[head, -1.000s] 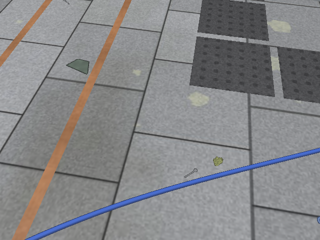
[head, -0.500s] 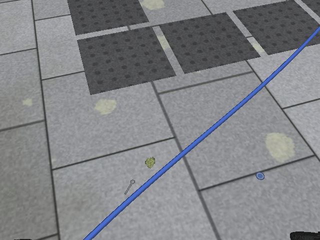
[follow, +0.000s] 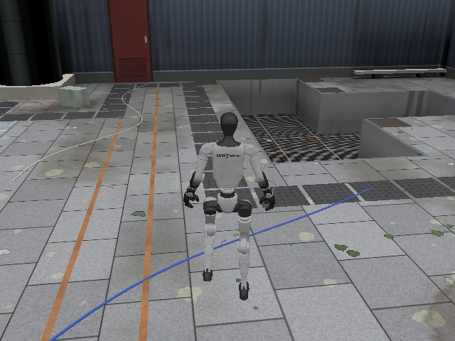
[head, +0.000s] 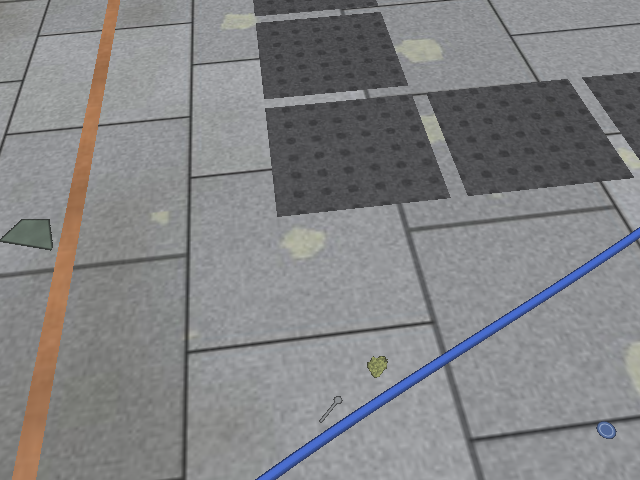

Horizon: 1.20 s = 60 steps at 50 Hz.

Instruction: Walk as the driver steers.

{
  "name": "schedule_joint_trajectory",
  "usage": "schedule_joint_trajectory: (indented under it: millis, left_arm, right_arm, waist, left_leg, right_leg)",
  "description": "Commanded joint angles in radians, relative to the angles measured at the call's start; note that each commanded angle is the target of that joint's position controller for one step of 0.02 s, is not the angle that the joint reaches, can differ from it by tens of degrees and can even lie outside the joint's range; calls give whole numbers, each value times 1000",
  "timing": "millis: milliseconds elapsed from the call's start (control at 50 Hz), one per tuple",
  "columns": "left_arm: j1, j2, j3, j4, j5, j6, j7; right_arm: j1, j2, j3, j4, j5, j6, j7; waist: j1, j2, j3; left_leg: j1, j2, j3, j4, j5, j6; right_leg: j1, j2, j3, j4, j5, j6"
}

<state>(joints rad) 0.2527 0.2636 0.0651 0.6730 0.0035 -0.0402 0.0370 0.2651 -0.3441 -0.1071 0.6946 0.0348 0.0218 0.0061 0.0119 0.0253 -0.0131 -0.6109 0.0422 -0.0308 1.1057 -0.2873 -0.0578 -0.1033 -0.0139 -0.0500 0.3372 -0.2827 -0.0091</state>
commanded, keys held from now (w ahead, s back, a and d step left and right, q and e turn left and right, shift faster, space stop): w+q+shift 0.24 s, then w+e+shift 0.76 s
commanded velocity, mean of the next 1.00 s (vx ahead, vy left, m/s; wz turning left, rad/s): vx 0.88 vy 0.00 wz -0.12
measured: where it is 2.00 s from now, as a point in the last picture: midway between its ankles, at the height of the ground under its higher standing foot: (357, 152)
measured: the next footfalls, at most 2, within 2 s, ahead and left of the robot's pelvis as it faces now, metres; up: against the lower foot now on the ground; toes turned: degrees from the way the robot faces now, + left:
left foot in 0.28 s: +0.24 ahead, +0.23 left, +0.00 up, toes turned +21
right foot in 0.78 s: +0.65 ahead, +0.25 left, +0.00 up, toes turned +0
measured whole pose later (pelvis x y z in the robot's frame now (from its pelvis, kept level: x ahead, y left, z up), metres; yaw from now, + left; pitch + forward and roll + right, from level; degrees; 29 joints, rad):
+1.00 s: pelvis +0.68 +0.25 -0.01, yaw -9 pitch +0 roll -1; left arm 0.50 0.29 0.06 0.92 0.01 -0.05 -0.01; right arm 0.02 -0.22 0.06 0.60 -0.07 -0.07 0.02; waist 0.07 0.01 0.01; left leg -0.70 0.15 -0.14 1.04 -0.20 -0.07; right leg -0.09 0.23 0.09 0.41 -0.29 -0.20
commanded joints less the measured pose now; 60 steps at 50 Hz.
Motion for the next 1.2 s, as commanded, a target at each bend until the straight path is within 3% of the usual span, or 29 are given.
schedule_joint_trajectory:
  millis: [20,60,80,160,220,260,280,300,320,340,380,420,480,580,680,720,760,780,800,820,840,860,920,980,1100,1140,1160,1180,1200]
  left_arm:
    - [55,152,43,-33,5,-40,-4]
    - [61,173,49,-20,3,-45,-12]
    - [114,172,42,11,58,-43,-27]
    - [105,194,47,30,52,-54,-30]
    - [136,220,50,63,49,-37,-28]
    - [169,246,46,90,35,-26,-30]
    - [158,242,34,85,24,-27,-30]
    - [180,122,-4,30,19,-33,-49]
    - [92,106,-9,-39,22,-47,-57]
    - [-64,178,6,-52,16,-45,-51]
    - [27,139,-6,11,0,-45,-55]
    - [145,110,-7,83,14,-7,-74]
    - [113,85,-2,117,-1,30,-94]
    - [-90,62,-19,77,-4,16,-108]
    - [-109,66,-40,53,0,17,-119]
    - [68,129,-20,98,0,35,-107]
    - [473,229,34,212,4,41,-84]
    - [476,232,47,239,-18,36,-65]
    - [341,237,40,230,-7,39,-60]
    - [249,257,39,180,6,37,-53]
    - [217,210,39,150,14,33,-45]
    - [166,168,30,155,19,29,-45]
    - [121,166,18,148,7,-24,-35]
    - [137,194,33,145,4,-50,-37]
    - [198,228,61,157,-7,-42,-47]
    - [157,270,71,144,3,-46,-45]
    - [92,304,77,130,7,-51,-50]
    - [34,245,62,105,12,-65,-51]
    - [43,57,14,53,-10,-71,-48]
  right_arm:
    - [-180,-26,10,-147,2,-39,19]
    - [-192,-18,19,-163,4,-43,29]
    - [-239,-39,14,-160,-112,-3,77]
    - [-307,-33,27,-194,-66,10,125]
    - [-338,-33,41,-202,-75,9,113]
    - [-144,-56,28,-141,-78,-3,83]
    - [119,-83,7,-50,-83,-16,67]
    - [221,-213,-25,-14,-85,-26,46]
    - [258,-309,-38,-46,-62,-29,30]
    - [202,-271,-29,-40,-77,-32,25]
    - [134,-156,3,-2,-93,-55,9]
    - [29,-84,33,-4,-69,-83,7]
    - [36,-47,43,33,-59,-122,15]
    - [121,8,64,96,-58,-149,10]
    - [121,-57,65,129,-56,-144,-40]
    - [79,-127,44,119,-67,-118,-70]
    - [-68,-172,26,74,-82,-84,-72]
    - [-129,-88,44,72,-77,-82,-40]
    - [-129,82,94,0,-96,-108,-23]
    - [-55,83,114,-99,-71,-134,-10]
    - [-69,-1,113,-92,-93,-160,-2]
    - [-88,-45,101,-70,-97,-160,1]
    - [-108,-31,119,-76,-124,-96,-1]
    - [-265,-10,134,-137,-99,-84,14]
    - [-366,-2,135,-189,-60,-99,8]
    - [-200,-86,98,-141,-57,-107,-10]
    - [-3,-132,73,-96,-52,-112,-24]
    - [239,-198,40,-43,-67,-117,-45]
    - [332,-266,20,-19,-114,-118,-54]
  waist:
    - [84,-137,68]
    - [79,-143,92]
    - [81,-77,108]
    - [68,-168,168]
    - [56,-155,164]
    - [-50,-132,26]
    - [-182,-69,-112]
    - [-194,227,-217]
    - [-193,325,-359]
    - [-220,117,-215]
    - [-102,-7,-33]
    - [-4,67,17]
    - [10,45,102]
    - [-23,41,175]
    - [43,54,90]
    - [151,105,-19]
    - [359,68,-137]
    - [334,-112,-52]
    - [157,-268,44]
    - [65,-274,-88]
    - [58,-79,-44]
    - [7,61,58]
    - [-71,101,164]
    - [-11,45,179]
    - [91,-80,54]
    - [4,-82,-72]
    - [-124,-79,-170]
    - [-235,-38,-282]
    - [-204,252,-357]
  left_leg:
    - [-337,66,-19,-20,71,-5]
    - [-320,82,-13,-70,104,0]
    - [-256,54,38,-84,85,19]
    - [-178,84,82,-212,98,86]
    - [-71,33,166,-322,-50,160]
    - [276,-114,226,-371,-144,217]
    - [654,-162,179,-452,-45,245]
    - [990,84,-213,-615,-390,272]
    - [1022,295,-709,-853,-693,292]
    - [918,297,-631,-889,-514,242]
    - [654,257,-352,-834,-186,199]
    - [469,196,-186,-891,-120,138]
    - [435,145,-13,-977,46,65]
    - [526,95,215,-1042,481,51]
    - [691,123,319,-915,1291,14]
    - [751,163,311,-664,1599,8]
    - [541,161,265,-55,1446,36]
    - [289,-23,262,383,431,62]
    - [-118,-141,130,673,-216,53]
    - [-305,-131,-74,684,-211,40]
    - [-306,-66,-111,545,-129,67]
    - [-247,-22,-92,440,-65,67]
    - [-82,64,-63,180,-39,3]
    - [43,83,10,-157,150,-32]
    - [195,-22,29,-573,362,16]
    - [411,-73,11,-597,236,36]
    - [620,-56,10,-590,170,47]
    - [875,66,-87,-541,-34,70]
    - [1084,356,-487,-663,-407,109]
  right_leg:
    - [213,-285,212,-213,-142,-146]
    - [194,-294,148,-226,-109,-142]
    - [127,-288,78,-241,-124,-120]
    - [79,-309,-48,-269,-125,-80]
    - [129,-310,-153,-187,126,-67]
    - [76,-304,-222,158,808,-73]
    - [-99,-272,-244,451,884,-60]
    - [-493,-162,-222,817,200,-16]
    - [-652,-38,-16,1078,-261,-7]
    - [-751,-50,91,1157,-128,-29]
    - [-675,-105,129,1044,19,-51]
    - [-541,-125,156,964,93,-30]
    - [-598,-97,147,919,198,-25]
    - [-677,-41,14,668,372,-70]
    - [-452,63,-164,414,378,-139]
    - [-258,124,-180,413,274,-168]
    - [136,103,-39,346,124,-268]
    - [226,63,47,258,111,-314]
    - [268,-8,326,353,276,-382]
    - [357,-168,761,93,-6,-519]
    - [264,-215,879,-119,-292,-475]
    - [95,-183,804,-169,-340,-408]
    - [-242,-63,603,-197,-156,-360]
    - [-353,26,453,-214,113,-327]
    - [-62,21,444,-61,550,-213]
    - [5,21,454,152,784,-164]
    - [-50,41,439,369,788,-144]
    - [-203,81,391,658,615,-133]
    - [-505,185,280,973,-207,-122]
